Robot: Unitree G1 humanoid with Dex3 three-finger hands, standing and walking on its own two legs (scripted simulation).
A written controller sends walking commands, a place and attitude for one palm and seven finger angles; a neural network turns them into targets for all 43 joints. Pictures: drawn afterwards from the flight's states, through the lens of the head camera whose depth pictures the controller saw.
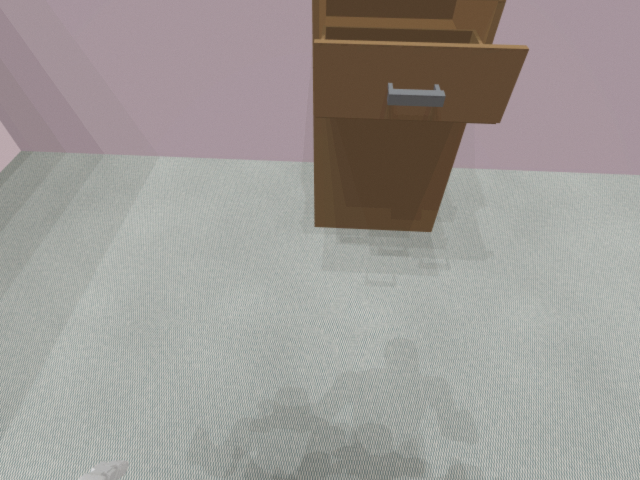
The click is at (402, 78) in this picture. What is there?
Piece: drawer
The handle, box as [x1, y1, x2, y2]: [387, 83, 445, 106]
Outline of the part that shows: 388,83 387,104 442,106 445,96 443,90 439,89 438,84 434,84 433,90 393,89 392,84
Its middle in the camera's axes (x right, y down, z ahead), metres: +0.21 -0.33 +0.88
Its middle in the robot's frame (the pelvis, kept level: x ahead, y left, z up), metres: +0.90 -0.17 +0.04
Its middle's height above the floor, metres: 0.81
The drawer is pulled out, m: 0.29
